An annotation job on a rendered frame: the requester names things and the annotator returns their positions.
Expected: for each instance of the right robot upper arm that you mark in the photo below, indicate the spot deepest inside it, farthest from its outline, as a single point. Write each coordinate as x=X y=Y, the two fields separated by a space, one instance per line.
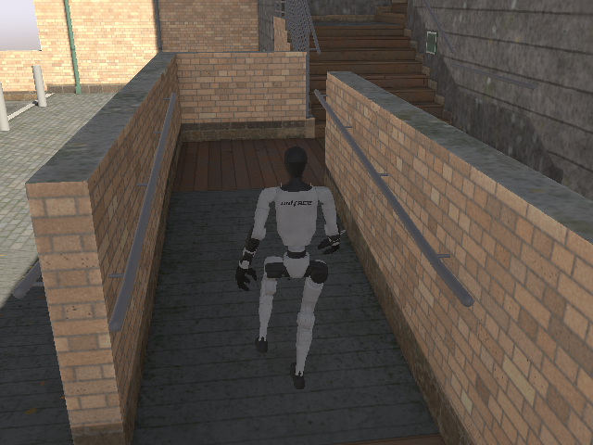
x=325 y=196

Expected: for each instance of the left robot hand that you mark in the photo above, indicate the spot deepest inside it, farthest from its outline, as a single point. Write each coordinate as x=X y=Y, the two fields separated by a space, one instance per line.
x=241 y=278

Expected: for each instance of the left robot thigh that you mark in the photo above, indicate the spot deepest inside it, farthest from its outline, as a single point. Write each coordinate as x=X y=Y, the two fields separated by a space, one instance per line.
x=273 y=268

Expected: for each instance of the right robot hand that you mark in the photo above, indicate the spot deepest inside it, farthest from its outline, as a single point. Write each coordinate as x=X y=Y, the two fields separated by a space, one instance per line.
x=326 y=243

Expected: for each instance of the robot left forearm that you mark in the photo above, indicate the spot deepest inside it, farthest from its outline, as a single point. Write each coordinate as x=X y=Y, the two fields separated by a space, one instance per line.
x=249 y=250

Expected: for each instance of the left robot upper arm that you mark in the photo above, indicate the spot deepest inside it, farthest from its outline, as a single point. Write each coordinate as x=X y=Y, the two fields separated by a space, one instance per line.
x=266 y=197

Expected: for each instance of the robot left shin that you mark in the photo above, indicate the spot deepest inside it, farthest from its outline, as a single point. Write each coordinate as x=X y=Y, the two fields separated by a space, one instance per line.
x=265 y=306

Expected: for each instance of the robot right forearm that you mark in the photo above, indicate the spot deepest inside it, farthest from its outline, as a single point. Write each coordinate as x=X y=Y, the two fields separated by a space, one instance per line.
x=335 y=239

